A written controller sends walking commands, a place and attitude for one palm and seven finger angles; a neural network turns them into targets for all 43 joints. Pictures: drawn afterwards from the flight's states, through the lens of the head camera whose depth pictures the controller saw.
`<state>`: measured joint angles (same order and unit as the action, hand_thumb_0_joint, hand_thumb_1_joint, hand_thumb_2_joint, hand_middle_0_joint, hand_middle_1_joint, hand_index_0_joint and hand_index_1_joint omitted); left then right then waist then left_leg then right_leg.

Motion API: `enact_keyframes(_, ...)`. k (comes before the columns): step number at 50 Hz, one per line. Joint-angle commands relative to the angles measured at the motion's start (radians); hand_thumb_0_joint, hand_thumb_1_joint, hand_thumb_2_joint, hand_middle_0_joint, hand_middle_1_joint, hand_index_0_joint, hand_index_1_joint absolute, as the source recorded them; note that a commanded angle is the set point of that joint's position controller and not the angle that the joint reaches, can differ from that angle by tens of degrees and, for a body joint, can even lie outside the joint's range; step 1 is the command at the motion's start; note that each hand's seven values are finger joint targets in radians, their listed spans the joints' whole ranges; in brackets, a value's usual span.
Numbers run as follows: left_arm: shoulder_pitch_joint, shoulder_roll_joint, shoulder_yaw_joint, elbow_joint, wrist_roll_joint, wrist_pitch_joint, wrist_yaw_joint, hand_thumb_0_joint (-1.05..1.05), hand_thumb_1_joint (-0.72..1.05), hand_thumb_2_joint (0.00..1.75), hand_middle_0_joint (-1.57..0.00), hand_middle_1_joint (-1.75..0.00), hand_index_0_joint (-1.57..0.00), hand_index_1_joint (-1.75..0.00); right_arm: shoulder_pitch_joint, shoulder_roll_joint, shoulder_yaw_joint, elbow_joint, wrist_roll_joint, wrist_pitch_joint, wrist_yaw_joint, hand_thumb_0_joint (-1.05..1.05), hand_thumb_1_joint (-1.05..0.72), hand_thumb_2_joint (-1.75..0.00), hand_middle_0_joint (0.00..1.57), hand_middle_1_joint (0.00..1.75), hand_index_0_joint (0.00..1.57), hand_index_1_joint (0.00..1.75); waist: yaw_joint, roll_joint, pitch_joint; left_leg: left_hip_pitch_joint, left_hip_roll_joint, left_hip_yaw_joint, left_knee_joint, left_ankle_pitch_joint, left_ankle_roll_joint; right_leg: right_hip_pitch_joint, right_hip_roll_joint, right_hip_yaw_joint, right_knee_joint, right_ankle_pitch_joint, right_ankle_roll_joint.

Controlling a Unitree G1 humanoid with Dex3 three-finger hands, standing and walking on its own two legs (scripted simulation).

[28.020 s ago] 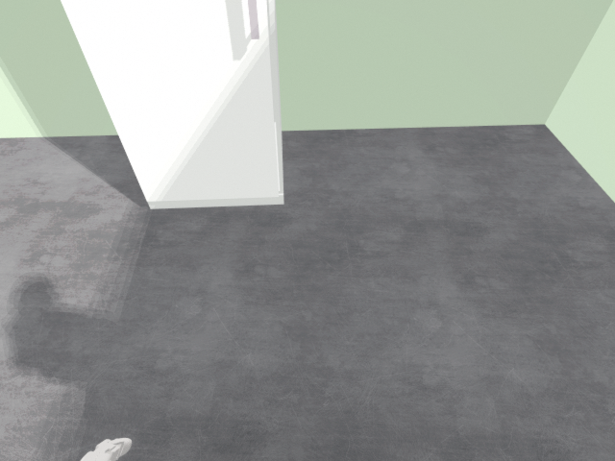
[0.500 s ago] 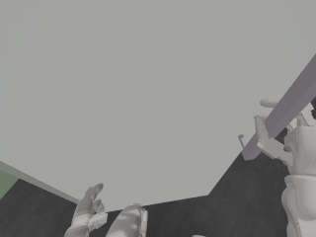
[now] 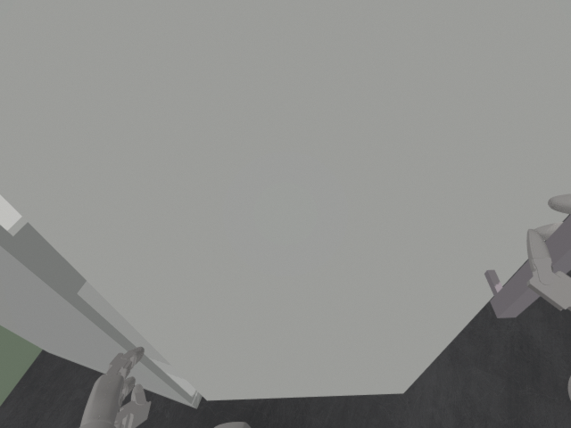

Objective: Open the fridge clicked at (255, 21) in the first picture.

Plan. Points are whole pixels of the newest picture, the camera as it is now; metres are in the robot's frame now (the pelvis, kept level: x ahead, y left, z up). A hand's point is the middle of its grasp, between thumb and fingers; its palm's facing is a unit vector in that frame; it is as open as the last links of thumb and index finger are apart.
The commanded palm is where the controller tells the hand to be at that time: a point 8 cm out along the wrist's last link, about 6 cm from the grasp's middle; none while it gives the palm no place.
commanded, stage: walk backward, drawing the door open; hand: right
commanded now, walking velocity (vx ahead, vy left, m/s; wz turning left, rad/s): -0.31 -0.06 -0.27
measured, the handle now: out of the picture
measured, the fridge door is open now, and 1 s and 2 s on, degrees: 71 81 81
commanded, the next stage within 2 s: stop walking and hold the door back in 0.22 s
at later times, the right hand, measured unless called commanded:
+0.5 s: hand out of the picture +0.12 -0.21 +0.17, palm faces +0.48 +0.84 -0.27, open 6.2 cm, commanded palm +0.13 -0.26 +0.16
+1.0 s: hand out of the picture +0.18 -0.22 +0.17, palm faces +0.39 +0.89 -0.21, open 5.6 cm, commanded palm +0.14 -0.27 +0.16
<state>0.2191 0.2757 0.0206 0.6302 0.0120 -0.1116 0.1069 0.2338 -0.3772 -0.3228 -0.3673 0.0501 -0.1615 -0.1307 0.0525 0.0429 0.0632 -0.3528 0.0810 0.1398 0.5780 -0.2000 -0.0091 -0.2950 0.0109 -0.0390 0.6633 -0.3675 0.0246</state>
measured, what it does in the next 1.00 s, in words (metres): walks backwards: left foot, then right foot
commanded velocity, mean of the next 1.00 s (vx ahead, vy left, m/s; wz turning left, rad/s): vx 0.08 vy -0.04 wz -0.09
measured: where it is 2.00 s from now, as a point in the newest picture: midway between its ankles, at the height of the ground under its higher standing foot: outside the picture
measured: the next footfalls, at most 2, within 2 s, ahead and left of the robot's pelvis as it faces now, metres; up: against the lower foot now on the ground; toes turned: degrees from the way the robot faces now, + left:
left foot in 0.40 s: -0.13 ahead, +0.13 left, +0.00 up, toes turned -6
right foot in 0.82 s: -0.22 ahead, -0.09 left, +0.00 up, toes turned -16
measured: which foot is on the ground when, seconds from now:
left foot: down 0.00-0.02, up 0.04-0.38, down 0.40-1.00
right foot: down 0.00-0.38, up 0.40-0.80, down 0.82-1.00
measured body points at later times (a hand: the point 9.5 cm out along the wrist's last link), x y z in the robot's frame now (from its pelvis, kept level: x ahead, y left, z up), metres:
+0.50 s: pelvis -0.14 +0.06 +0.02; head -0.12 +0.08 +0.47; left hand +0.06 +0.24 -0.10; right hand +0.09 -0.25 +0.19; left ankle -0.16 +0.15 -0.73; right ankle -0.10 -0.08 -0.66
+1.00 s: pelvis -0.22 +0.06 +0.00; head -0.18 +0.06 +0.45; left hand -0.09 +0.27 -0.12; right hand +0.15 -0.26 +0.19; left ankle -0.16 +0.14 -0.73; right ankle -0.26 -0.08 -0.72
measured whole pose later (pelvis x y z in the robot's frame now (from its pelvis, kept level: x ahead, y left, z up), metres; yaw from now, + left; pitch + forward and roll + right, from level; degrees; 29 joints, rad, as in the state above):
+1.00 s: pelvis -0.22 +0.06 +0.00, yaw -10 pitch -1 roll +0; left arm 0.30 0.21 -0.04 0.70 -0.03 -0.08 0.09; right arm -0.68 -0.38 -0.20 0.67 0.03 -0.15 -0.06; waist 0.04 -0.02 0.09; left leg -0.31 -0.01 0.08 0.57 -0.30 0.01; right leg -0.23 -0.08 -0.08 0.59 -0.33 0.02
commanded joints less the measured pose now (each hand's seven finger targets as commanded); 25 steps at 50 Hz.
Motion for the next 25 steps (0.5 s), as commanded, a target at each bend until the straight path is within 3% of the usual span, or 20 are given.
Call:
enact_keyframes(1, -0.107, 0.083, 0.020, -0.173, -0.014, -0.063, -0.006, 0.00, 0.90, 0.90, -0.20, -0.30, -0.20, -0.30, -0.187, -0.175, -0.114, -0.287, 0.018, -0.141, -0.041, 0.00, -0.90, -0.90, 0.45, 1.40, 0.45, 1.40, -0.078, -0.436, -0.278, -0.055, -0.051, -0.080, 0.277, -0.322, -0.030, 0.201, -0.371, 0.409, -0.316, 0.990, -0.161)
enact_keyframes(2, -0.117, 0.045, 0.004, -0.140, 0.011, -0.080, -0.015, 0.00, 0.90, 0.90, -0.20, -0.30, -0.20, -0.30, -0.284, -0.196, -0.107, -0.340, -0.012, -0.158, -0.025, 0.00, -0.90, -0.90, 0.45, 1.40, 0.45, 1.40, -0.053, -0.479, -0.273, -0.101, -0.064, -0.129, 0.438, -0.422, -0.021, 0.190, -0.370, 0.491, -0.357, 0.975, -0.124)
enact_keyframes(3, -0.098, 0.053, 0.025, -0.121, 0.003, -0.090, -0.017, 0.00, 0.90, 0.90, -0.20, -0.30, -0.20, -0.30, -0.273, -0.198, -0.120, -0.311, -0.025, -0.161, -0.024, 0.00, -0.90, -0.90, 0.45, 1.40, 0.45, 1.40, -0.037, -0.415, -0.259, -0.098, -0.063, -0.164, 0.483, -0.361, -0.016, 0.185, -0.345, 0.427, -0.333, 0.921, -0.123)
enact_keyframes(4, -0.094, 0.050, 0.030, -0.115, -0.008, -0.099, -0.019, 0.00, 0.90, 0.90, -0.20, -0.30, -0.20, -0.30, -0.269, -0.200, -0.122, -0.305, -0.020, -0.166, -0.027, 0.00, -0.90, -0.90, 0.45, 1.40, 0.45, 1.40, -0.045, -0.371, -0.267, -0.117, -0.070, -0.160, 0.461, -0.343, -0.024, 0.231, -0.326, 0.388, -0.298, 0.934, -0.153)
enact_keyframes(5, -0.075, 0.056, 0.037, -0.098, -0.013, -0.102, -0.022, 0.00, 0.90, 0.90, -0.20, -0.30, -0.20, -0.30, -0.227, -0.164, -0.086, -0.253, -0.027, -0.149, -0.023, 0.00, -0.90, -0.90, 0.45, 1.40, 0.45, 1.40, -0.038, -0.310, -0.246, -0.118, -0.079, -0.148, 0.453, -0.303, -0.032, 0.241, -0.288, 0.333, -0.292, 0.890, -0.154)
enact_keyframes(6, -0.068, 0.056, 0.037, -0.099, -0.018, -0.099, -0.027, 0.00, 0.90, 0.90, -0.20, -0.30, -0.20, -0.30, -0.206, -0.126, -0.052, -0.232, -0.022, -0.132, -0.019, 0.00, -0.90, -0.90, 0.45, 1.40, 0.45, 1.40, -0.040, -0.288, -0.247, -0.096, -0.091, -0.131, 0.445, -0.280, -0.035, 0.234, -0.262, 0.290, -0.300, 0.810, -0.151)
enact_keyframes(7, -0.072, 0.055, 0.034, -0.100, -0.021, -0.098, -0.026, 0.00, 0.90, 0.90, -0.20, -0.30, -0.20, -0.30, -0.230, -0.120, -0.035, -0.242, -0.015, -0.119, -0.017, 0.00, -0.90, -0.90, 0.45, 1.40, 0.45, 1.40, -0.040, -0.292, -0.243, -0.077, -0.102, -0.116, 0.437, -0.275, -0.038, 0.219, -0.248, 0.275, -0.330, 0.718, -0.148)
enact_keyframes(10, -0.091, 0.044, 0.013, -0.102, -0.016, -0.101, -0.013, 0.00, 0.90, 0.90, -0.20, -0.30, -0.20, -0.30, -0.247, -0.124, -0.024, -0.248, 0.004, -0.097, -0.019, 0.00, -0.90, -0.90, 0.45, 1.40, 0.45, 1.40, -0.040, -0.279, -0.229, -0.018, -0.120, -0.109, 0.369, -0.291, -0.040, 0.166, -0.245, 0.317, -0.408, 0.468, -0.162)
enact_keyframes(14, -0.113, 0.038, -0.007, -0.104, 0.002, -0.093, -0.006, 0.00, 0.90, 0.90, -0.20, -0.30, -0.20, -0.30, -0.234, -0.154, -0.050, -0.249, 0.022, -0.078, -0.024, 0.00, -0.90, -0.90, 0.45, 1.40, 0.45, 1.40, -0.053, -0.298, -0.241, 0.137, -0.143, -0.099, 0.150, -0.302, -0.020, 0.097, -0.225, 0.322, -0.493, 0.241, -0.152)
enact_keyframes(16, -0.128, 0.031, -0.013, -0.104, 0.006, -0.088, -0.014, 0.00, 0.90, 0.90, -0.20, -0.30, -0.20, -0.30, -0.246, -0.156, -0.055, -0.256, 0.024, -0.070, -0.022, 0.00, -0.90, -0.90, 0.45, 1.40, 0.45, 1.40, -0.067, -0.304, -0.270, 0.252, -0.151, -0.087, -0.069, -0.259, -0.002, 0.074, -0.190, 0.306, -0.499, 0.181, -0.116)
enact_keyframes(17, -0.120, 0.032, -0.014, -0.089, 0.004, -0.078, -0.016, 0.00, 0.90, 0.90, -0.20, -0.30, -0.20, -0.30, -0.236, -0.104, -0.015, -0.062, 0.016, -0.044, -0.019, 0.00, -0.90, -0.90, 0.45, 1.40, 0.45, 1.40, -0.072, -0.278, -0.260, 0.300, -0.140, -0.082, -0.210, -0.167, 0.014, 0.058, -0.151, 0.262, -0.445, 0.092, -0.087)
enact_keyframes(18, -0.124, 0.027, -0.010, -0.088, 0.001, -0.067, -0.021, 0.00, 0.90, 0.90, -0.20, -0.30, -0.20, -0.30, -0.344, -0.137, -0.018, -0.035, 0.010, -0.035, -0.016, 0.00, -0.90, -0.90, 0.45, 1.40, 0.45, 1.40, -0.076, -0.178, -0.253, 0.301, -0.068, -0.138, -0.343, -0.110, 0.046, 0.037, -0.085, 0.203, -0.328, 0.012, -0.047)
enact_keyframes(19, -0.122, 0.009, -0.009, -0.079, 0.000, -0.052, -0.023, 0.00, 0.90, 0.90, -0.20, -0.30, -0.20, -0.30, -0.433, -0.202, -0.046, 0.036, 0.000, -0.027, -0.018, 0.00, -0.90, -0.90, 0.45, 1.40, 0.45, 1.40, -0.070, 0.023, -0.215, 0.260, 0.131, -0.358, -0.429, -0.171, 0.113, -0.064, -0.001, 0.121, -0.097, -0.041, 0.006)
enact_keyframes(20, -0.161, 0.023, -0.006, -0.086, -0.006, -0.044, -0.012, 0.00, 0.90, 0.90, -0.20, -0.30, -0.20, -0.30, -0.549, -0.264, -0.093, 0.114, 0.004, -0.023, -0.027, 0.00, -0.90, -0.90, 0.45, 1.40, 0.45, 1.40, -0.094, 0.238, -0.141, 0.140, 0.339, -0.603, -0.464, -0.078, 0.196, -0.198, 0.079, 0.087, 0.243, -0.100, 0.045)
enact_keyframes(21, -0.119, 0.059, 0.011, -0.068, -0.013, -0.047, -0.009, 0.00, 0.90, 0.90, -0.20, -0.30, -0.20, -0.30, -0.657, -0.243, -0.090, 0.206, 0.004, -0.027, -0.029, 0.00, -0.90, -0.90, 0.45, 1.40, 0.45, 1.40, -0.059, 0.198, -0.174, 0.114, 0.362, -0.547, -0.389, 0.052, 0.174, -0.261, 0.053, 0.152, 0.428, -0.068, 0.037)
enact_keyframes(22, -0.112, 0.047, 0.004, -0.070, -0.024, -0.050, -0.013, 0.00, 0.90, 0.90, -0.20, -0.30, -0.20, -0.30, -0.759, -0.115, 0.069, 0.238, -0.001, -0.030, -0.008, 0.00, -0.90, -0.90, 0.45, 1.40, 0.45, 1.40, -0.034, 0.202, -0.186, 0.177, 0.292, -0.455, -0.298, 0.188, 0.126, -0.276, 0.039, 0.173, 0.481, -0.022, 0.027)
enact_keyframes(23, -0.101, 0.044, -0.006, -0.055, -0.028, -0.044, -0.003, 0.00, 0.90, 0.90, -0.20, -0.30, -0.20, -0.30, -0.780, -0.184, -0.005, 0.283, -0.004, -0.047, -0.018, 0.00, -0.90, -0.90, 0.45, 1.40, 0.45, 1.40, -0.035, 0.131, -0.209, 0.237, 0.253, -0.330, -0.238, 0.332, 0.110, -0.282, 0.014, 0.124, 0.500, 0.037, 0.027)
enact_keyframes(24, -0.100, 0.048, -0.010, -0.045, -0.030, -0.028, 0.000, 0.00, 0.90, 0.90, -0.20, -0.30, -0.20, -0.30, -0.806, -0.226, -0.018, 0.340, -0.009, -0.049, -0.018, 0.00, -0.90, -0.90, 0.45, 1.40, 0.45, 1.40, -0.041, 0.075, -0.207, 0.264, 0.236, -0.293, -0.207, 0.403, 0.097, -0.275, 0.012, 0.096, 0.461, 0.057, 0.021)
enact_keyframes(25, -0.110, 0.050, -0.008, -0.055, -0.029, -0.016, 0.004, 0.00, 0.90, 0.90, -0.20, -0.30, -0.20, -0.30, -0.813, -0.234, -0.016, 0.410, -0.015, -0.054, -0.015, 0.00, -0.90, -0.90, 0.45, 1.40, 0.45, 1.40, -0.054, 0.040, -0.191, 0.264, 0.230, -0.294, -0.210, 0.399, 0.089, -0.263, 0.016, 0.072, 0.427, 0.064, 0.010)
